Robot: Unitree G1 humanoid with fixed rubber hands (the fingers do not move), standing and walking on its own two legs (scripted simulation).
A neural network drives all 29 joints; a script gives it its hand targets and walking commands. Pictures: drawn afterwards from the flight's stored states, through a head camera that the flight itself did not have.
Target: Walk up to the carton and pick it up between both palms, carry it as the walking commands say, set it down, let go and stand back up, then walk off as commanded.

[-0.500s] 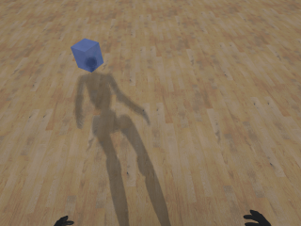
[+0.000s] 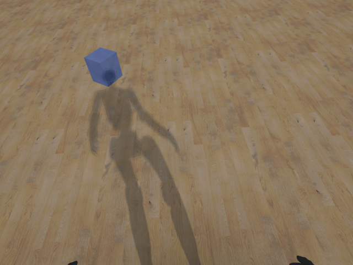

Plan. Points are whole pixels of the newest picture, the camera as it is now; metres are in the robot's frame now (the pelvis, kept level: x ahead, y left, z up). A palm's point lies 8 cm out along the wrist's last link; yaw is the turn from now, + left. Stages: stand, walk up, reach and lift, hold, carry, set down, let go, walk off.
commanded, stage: stand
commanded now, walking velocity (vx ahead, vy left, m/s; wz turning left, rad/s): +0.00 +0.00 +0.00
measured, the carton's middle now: (104, 67) +1.88 +0.70 -0.63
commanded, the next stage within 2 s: walk up in 0.84 s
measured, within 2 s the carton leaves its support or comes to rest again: neither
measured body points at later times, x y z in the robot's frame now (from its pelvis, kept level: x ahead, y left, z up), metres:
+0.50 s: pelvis -0.01 -0.01 +0.01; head +0.00 -0.01 +0.46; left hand +0.09 +0.30 -0.11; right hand +0.08 -0.29 -0.12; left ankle +0.02 +0.12 -0.72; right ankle +0.02 -0.11 -0.72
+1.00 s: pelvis -0.02 -0.01 +0.01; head -0.01 -0.01 +0.46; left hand +0.06 +0.30 -0.11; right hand +0.05 -0.29 -0.12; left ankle +0.02 +0.12 -0.72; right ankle +0.02 -0.11 -0.72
